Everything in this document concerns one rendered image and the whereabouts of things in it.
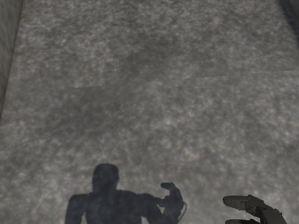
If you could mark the robot right hand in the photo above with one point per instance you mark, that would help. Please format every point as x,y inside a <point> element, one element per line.
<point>255,207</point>

